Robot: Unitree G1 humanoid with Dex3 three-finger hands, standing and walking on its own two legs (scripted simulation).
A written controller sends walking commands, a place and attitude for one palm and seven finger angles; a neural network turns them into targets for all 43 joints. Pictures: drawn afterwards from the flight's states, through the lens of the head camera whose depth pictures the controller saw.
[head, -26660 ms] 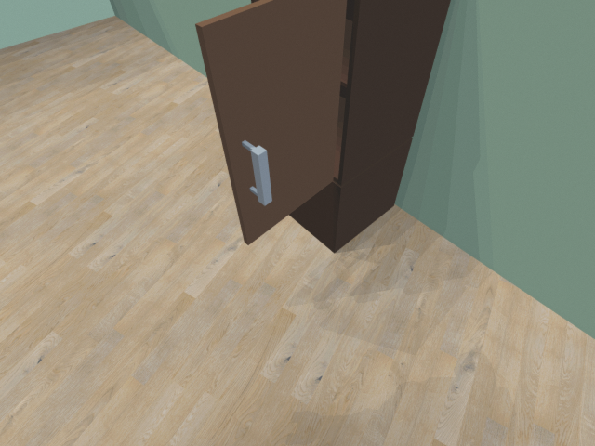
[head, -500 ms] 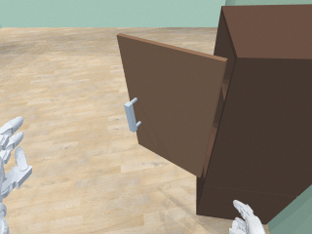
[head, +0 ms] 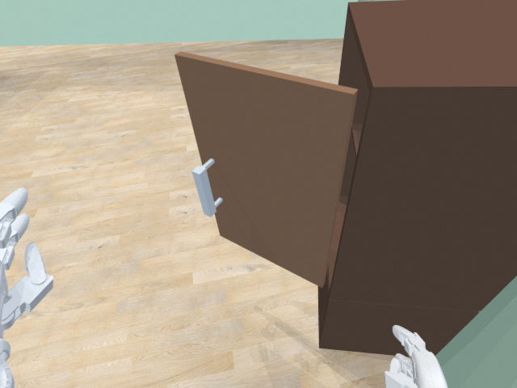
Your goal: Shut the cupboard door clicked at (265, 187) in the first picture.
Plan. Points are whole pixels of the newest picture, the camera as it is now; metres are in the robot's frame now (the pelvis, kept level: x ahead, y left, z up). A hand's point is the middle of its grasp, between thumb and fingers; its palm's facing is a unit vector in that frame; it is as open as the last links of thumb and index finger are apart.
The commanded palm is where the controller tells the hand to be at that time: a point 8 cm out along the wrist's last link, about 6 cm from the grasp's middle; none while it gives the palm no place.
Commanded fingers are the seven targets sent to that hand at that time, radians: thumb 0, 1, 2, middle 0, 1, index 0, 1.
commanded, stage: step back with the hand held close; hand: left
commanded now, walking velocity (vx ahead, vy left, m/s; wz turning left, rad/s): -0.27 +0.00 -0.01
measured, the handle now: (210, 187) +0.60 +0.20 -0.08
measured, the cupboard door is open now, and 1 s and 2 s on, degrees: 64 64 64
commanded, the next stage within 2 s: stop stepping back and stand still in 1.26 s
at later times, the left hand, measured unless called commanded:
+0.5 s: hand (1, 320) +0.15 +0.30 +0.16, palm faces +0.40 -0.77 -0.50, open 7.4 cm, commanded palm +0.09 +0.33 +0.17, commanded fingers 0.00 0.90 0.90 -0.20 -0.30 -0.20 -0.30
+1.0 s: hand out of the picture +0.07 +0.31 +0.17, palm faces +0.49 -0.74 -0.47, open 7.4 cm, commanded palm +0.00 +0.34 +0.17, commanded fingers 0.00 0.90 0.90 -0.20 -0.30 -0.20 -0.30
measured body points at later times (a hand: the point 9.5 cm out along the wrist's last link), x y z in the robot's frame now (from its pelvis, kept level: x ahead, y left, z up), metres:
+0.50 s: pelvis -0.05 +0.03 -0.01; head -0.05 +0.03 +0.44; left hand +0.12 +0.34 +0.18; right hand +0.13 -0.21 -0.08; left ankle +0.00 +0.11 -0.74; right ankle -0.02 -0.10 -0.74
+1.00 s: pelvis -0.12 +0.03 -0.02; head -0.11 +0.05 +0.43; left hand +0.04 +0.34 +0.19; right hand +0.07 -0.21 -0.09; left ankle -0.04 +0.12 -0.74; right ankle -0.04 -0.10 -0.74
